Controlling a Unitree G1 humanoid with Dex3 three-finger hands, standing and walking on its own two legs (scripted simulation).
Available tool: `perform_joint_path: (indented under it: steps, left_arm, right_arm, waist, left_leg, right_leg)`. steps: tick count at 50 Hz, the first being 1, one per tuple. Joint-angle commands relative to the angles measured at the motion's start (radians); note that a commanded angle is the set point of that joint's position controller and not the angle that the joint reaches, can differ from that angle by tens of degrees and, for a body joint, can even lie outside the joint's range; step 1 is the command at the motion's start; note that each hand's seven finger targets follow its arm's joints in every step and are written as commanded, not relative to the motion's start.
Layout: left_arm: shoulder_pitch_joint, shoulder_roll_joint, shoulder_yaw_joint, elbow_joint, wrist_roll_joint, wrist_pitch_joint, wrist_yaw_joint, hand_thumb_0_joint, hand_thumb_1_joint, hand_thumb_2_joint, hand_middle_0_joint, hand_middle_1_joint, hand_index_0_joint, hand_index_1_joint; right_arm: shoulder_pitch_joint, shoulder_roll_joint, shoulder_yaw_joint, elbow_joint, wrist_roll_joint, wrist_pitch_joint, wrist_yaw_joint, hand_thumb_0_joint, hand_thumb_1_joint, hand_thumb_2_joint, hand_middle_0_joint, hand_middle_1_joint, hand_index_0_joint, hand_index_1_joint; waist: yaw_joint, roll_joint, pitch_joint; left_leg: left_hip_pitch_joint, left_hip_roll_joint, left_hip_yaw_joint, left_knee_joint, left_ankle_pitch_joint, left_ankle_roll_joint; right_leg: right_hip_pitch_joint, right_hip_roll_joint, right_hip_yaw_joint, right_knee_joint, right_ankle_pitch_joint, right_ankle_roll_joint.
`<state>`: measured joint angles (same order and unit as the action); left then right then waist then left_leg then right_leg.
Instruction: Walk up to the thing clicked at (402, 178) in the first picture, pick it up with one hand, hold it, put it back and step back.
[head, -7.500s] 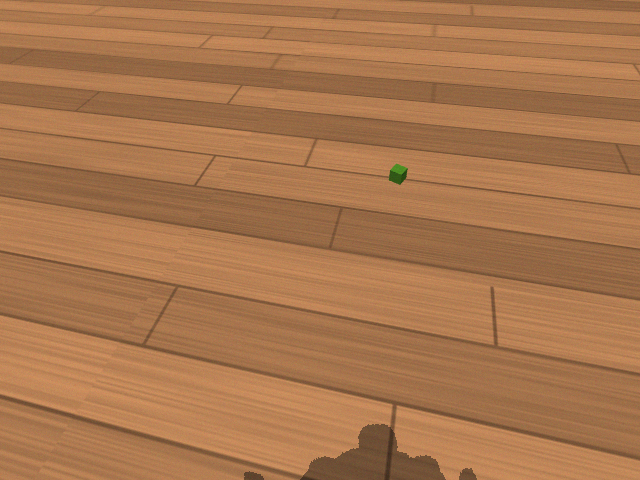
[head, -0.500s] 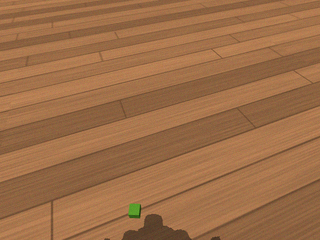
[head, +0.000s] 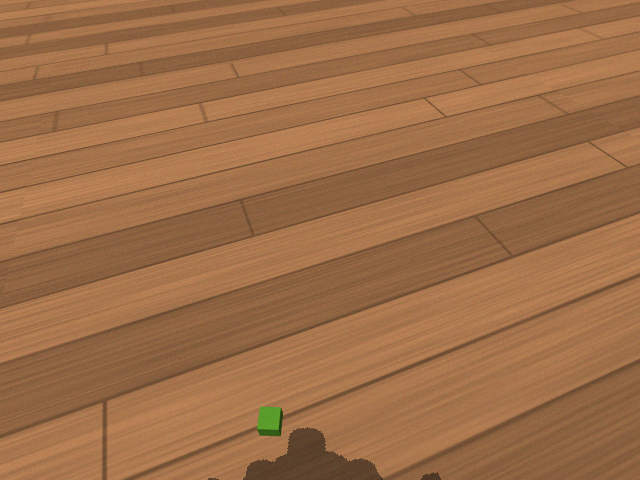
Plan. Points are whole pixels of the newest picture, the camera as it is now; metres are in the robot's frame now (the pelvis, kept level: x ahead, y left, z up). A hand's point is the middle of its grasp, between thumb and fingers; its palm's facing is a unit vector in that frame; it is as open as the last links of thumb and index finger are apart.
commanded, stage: stand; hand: left
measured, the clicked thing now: (270, 421) +0.43 +0.20 -0.75
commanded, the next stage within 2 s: walk up in 0.58 s
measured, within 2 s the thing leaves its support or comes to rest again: neither
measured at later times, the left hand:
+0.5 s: hand out of the picture +0.07 +0.25 -0.16, palm faces -0.02 -0.94 -0.34, open 7.3 cm
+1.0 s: hand out of the picture +0.07 +0.24 -0.16, palm faces -0.02 -0.95 -0.31, open 7.3 cm
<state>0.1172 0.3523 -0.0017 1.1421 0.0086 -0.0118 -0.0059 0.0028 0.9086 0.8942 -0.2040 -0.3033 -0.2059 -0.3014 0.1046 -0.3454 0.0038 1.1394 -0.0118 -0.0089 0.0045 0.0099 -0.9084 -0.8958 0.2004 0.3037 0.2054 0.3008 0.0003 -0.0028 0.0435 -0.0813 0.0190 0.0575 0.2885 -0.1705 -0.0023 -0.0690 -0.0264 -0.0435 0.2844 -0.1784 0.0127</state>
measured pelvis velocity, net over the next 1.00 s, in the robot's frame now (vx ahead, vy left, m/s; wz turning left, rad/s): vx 0.00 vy -0.02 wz -0.01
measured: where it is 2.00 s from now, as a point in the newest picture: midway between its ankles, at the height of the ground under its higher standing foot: outside the picture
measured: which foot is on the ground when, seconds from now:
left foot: down 0.00-1.00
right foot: down 0.00-1.00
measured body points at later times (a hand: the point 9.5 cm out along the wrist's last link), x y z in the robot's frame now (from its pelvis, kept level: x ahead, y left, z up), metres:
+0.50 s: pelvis +0.00 +0.00 +0.00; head +0.01 +0.00 +0.45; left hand +0.07 +0.30 -0.13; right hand +0.08 -0.30 -0.13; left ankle -0.01 +0.12 -0.75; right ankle -0.01 -0.12 -0.75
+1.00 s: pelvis +0.00 -0.02 +0.00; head +0.02 -0.01 +0.45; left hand +0.07 +0.29 -0.14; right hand +0.08 -0.33 -0.12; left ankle -0.01 +0.12 -0.75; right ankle -0.01 -0.12 -0.75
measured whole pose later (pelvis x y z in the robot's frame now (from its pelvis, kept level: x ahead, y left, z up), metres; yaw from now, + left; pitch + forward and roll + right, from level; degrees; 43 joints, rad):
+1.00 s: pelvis +0.00 -0.02 +0.00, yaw +0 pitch -2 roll +0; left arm 0.14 0.36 0.04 1.09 0.02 0.03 -0.03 0.00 0.91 0.89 -0.20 -0.30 -0.21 -0.30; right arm 0.14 -0.36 -0.02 1.09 -0.02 -0.02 -0.02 0.01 -0.91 -0.90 0.20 0.30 0.21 0.30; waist 0.00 -0.02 0.05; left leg -0.11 0.05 0.05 0.35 -0.21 -0.03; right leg -0.09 0.00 -0.04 0.33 -0.21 -0.01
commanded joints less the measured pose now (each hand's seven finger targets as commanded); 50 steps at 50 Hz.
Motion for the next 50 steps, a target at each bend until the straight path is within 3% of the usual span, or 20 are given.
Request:
perform_joint_path:
  steps: [1, 10, 17, 27, 28, 29, 34, 39, 50]
  left_arm:
    - [-0.042, 0.214, 0.043, -0.062, 0.000, -0.019, 0.016, 0.000, 0.900, 0.900, -0.200, -0.300, -0.200, -0.300]
    - [-0.035, 0.211, 0.042, -0.060, 0.002, -0.016, 0.015, 0.000, 0.900, 0.900, -0.200, -0.300, -0.200, -0.300]
    - [-0.035, 0.209, 0.040, -0.064, 0.002, -0.019, 0.016, 0.000, 0.900, 0.900, -0.200, -0.300, -0.200, -0.300]
    - [-0.041, 0.208, 0.039, -0.066, 0.002, -0.020, 0.020, 0.000, 0.900, 0.900, -0.200, -0.300, -0.200, -0.300]
    - [-0.037, 0.209, 0.041, -0.064, 0.000, -0.021, 0.019, 0.000, 0.900, 0.900, -0.200, -0.300, -0.200, -0.300]
    - [-0.035, 0.226, 0.068, -0.081, 0.010, -0.003, 0.008, 0.000, 0.900, 0.900, -0.200, -0.300, -0.200, -0.300]
    - [-0.029, 0.211, 0.075, -0.100, 0.013, 0.015, -0.002, 0.000, 0.900, 0.900, -0.200, -0.300, -0.200, -0.300]
    - [-0.018, 0.213, 0.081, -0.111, 0.011, 0.018, -0.006, 0.000, 0.900, 0.900, -0.200, -0.300, -0.200, -0.300]
    - [-0.018, 0.220, 0.090, -0.132, 0.014, 0.019, -0.009, 0.000, 0.900, 0.900, -0.200, -0.300, -0.200, -0.300]
  right_arm:
    - [-0.042, -0.214, -0.037, -0.054, 0.002, -0.026, -0.013, 0.000, -0.900, -0.900, 0.200, 0.300, 0.200, 0.300]
    - [-0.036, -0.213, -0.036, -0.052, 0.000, -0.025, -0.012, 0.000, -0.900, -0.900, 0.200, 0.300, 0.200, 0.300]
    - [-0.038, -0.218, -0.037, -0.053, 0.000, -0.027, -0.013, 0.000, -0.900, -0.900, 0.200, 0.300, 0.200, 0.300]
    - [-0.030, -0.216, -0.039, -0.055, 0.001, -0.024, -0.014, 0.000, -0.900, -0.900, 0.200, 0.300, 0.200, 0.300]
    - [-0.032, -0.220, -0.040, -0.055, 0.000, -0.023, -0.014, 0.000, -0.900, -0.900, 0.200, 0.300, 0.200, 0.300]
    - [-0.002, -0.239, -0.056, -0.064, 0.002, -0.034, -0.022, 0.000, -0.900, -0.900, 0.200, 0.300, 0.200, 0.300]
    - [-0.007, -0.245, -0.065, -0.081, -0.003, -0.038, -0.032, 0.000, -0.900, -0.900, 0.200, 0.300, 0.200, 0.300]
    - [-0.014, -0.230, -0.064, -0.102, -0.003, -0.039, -0.034, 0.000, -0.900, -0.900, 0.200, 0.300, 0.200, 0.300]
    - [0.007, -0.230, -0.065, -0.119, -0.004, -0.035, -0.038, 0.000, -0.900, -0.900, 0.200, 0.300, 0.200, 0.300]
  waist:
    - [-0.002, 0.011, -0.061]
    - [-0.002, 0.004, -0.060]
    - [0.001, 0.011, -0.082]
    - [-0.003, -0.007, -0.069]
    - [-0.002, -0.002, -0.062]
    - [-0.011, -0.051, -0.055]
    - [-0.005, 0.013, -0.062]
    - [0.001, 0.046, -0.057]
    - [-0.004, 0.005, -0.067]
  left_leg:
    - [0.011, 0.130, -0.112, -0.039, 0.170, 0.013]
    - [0.000, 0.129, -0.115, -0.048, 0.120, 0.015]
    - [0.016, 0.132, -0.113, -0.029, 0.192, 0.019]
    - [0.011, 0.132, -0.114, -0.030, 0.196, 0.019]
    - [0.012, 0.131, -0.109, -0.027, 0.187, 0.020]
    - [0.014, 0.138, -0.120, -0.029, 0.201, 0.027]
    - [-0.010, 0.150, -0.123, -0.020, 0.157, 0.040]
    - [-0.035, 0.136, -0.113, -0.016, 0.138, 0.028]
    - [-0.025, 0.127, -0.090, 0.021, 0.143, 0.031]
  right_leg:
    - [-0.018, -0.126, 0.100, -0.039, 0.151, -0.030]
    - [-0.023, -0.124, 0.099, -0.040, 0.105, -0.031]
    - [-0.004, -0.132, 0.099, -0.032, 0.171, -0.031]
    - [-0.010, -0.128, 0.090, -0.036, 0.170, -0.028]
    - [-0.008, -0.133, 0.099, -0.040, 0.170, -0.030]
    - [-0.025, -0.088, 0.077, -0.007, 0.164, -0.035]
    - [-0.022, -0.087, 0.083, 0.002, 0.130, -0.041]
    - [-0.007, -0.088, 0.096, 0.008, 0.150, -0.045]
    - [-0.010, -0.089, 0.110, 0.006, 0.184, -0.054]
